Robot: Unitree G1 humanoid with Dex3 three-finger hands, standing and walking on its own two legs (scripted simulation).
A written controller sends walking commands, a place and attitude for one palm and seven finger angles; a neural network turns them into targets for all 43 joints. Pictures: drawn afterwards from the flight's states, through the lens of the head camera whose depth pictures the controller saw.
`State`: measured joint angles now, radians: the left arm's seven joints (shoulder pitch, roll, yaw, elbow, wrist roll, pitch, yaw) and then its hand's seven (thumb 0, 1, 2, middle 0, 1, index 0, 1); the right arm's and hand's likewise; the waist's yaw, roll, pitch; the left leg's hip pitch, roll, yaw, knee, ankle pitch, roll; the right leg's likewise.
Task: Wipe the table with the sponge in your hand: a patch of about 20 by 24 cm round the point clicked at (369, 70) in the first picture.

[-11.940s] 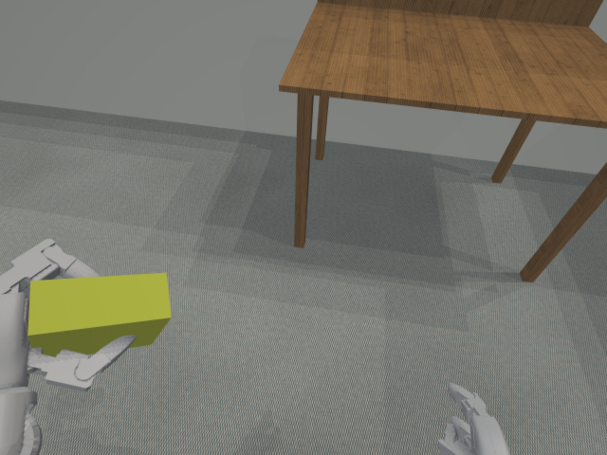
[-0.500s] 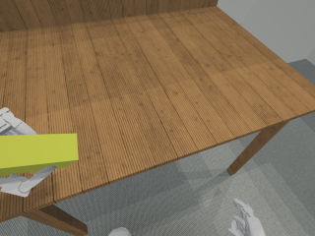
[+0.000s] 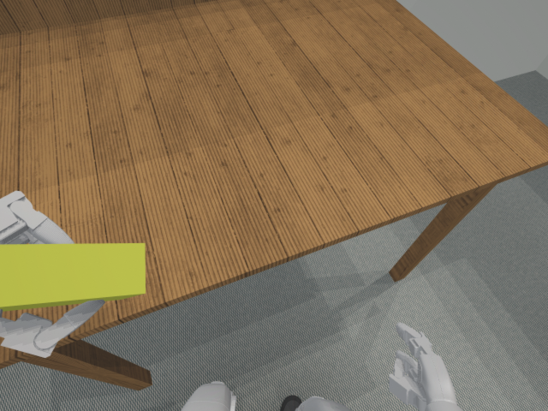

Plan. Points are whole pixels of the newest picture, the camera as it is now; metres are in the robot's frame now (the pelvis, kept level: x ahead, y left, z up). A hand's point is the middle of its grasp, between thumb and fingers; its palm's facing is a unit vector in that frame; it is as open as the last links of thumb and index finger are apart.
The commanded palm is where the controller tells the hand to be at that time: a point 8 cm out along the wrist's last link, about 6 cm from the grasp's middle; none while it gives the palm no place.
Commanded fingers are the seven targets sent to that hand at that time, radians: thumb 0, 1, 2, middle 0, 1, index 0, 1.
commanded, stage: come to a stop and stand still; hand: left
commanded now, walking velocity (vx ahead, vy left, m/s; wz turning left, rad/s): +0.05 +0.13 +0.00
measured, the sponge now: (91, 276) +0.23 +0.20 +0.15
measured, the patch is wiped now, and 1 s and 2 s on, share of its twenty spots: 0.00 0.00 0.00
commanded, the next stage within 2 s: look again from close up in 1.44 s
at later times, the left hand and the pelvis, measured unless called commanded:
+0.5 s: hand (2, 303) +0.19 +0.27 +0.16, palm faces +0.33 -0.82 -0.47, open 9.1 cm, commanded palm +0.13 +0.30 +0.18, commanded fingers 0.00 0.10 1.30 -1.20 -1.60 -1.20 -1.60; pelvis -0.03 +0.03 +0.00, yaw -1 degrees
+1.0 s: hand out of the picture +0.19 +0.31 +0.15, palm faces +0.37 -0.85 -0.38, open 9.1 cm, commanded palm +0.13 +0.34 +0.18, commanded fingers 0.00 0.10 1.30 -1.20 -1.60 -1.20 -1.60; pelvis -0.03 +0.06 +0.01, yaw +0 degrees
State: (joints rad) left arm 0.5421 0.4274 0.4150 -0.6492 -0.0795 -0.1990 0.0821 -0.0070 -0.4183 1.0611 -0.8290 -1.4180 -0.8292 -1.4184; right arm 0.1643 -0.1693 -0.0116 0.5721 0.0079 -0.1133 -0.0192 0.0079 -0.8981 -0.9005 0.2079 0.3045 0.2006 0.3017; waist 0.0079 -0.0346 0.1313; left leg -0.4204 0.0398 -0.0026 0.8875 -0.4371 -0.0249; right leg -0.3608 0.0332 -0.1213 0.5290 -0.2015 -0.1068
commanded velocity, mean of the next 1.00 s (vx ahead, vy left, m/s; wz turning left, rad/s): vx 0.00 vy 0.01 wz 0.00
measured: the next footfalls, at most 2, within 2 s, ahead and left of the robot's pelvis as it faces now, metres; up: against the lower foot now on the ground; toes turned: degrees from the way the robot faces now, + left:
left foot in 0.14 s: +0.03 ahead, +0.15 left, +0.00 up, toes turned +2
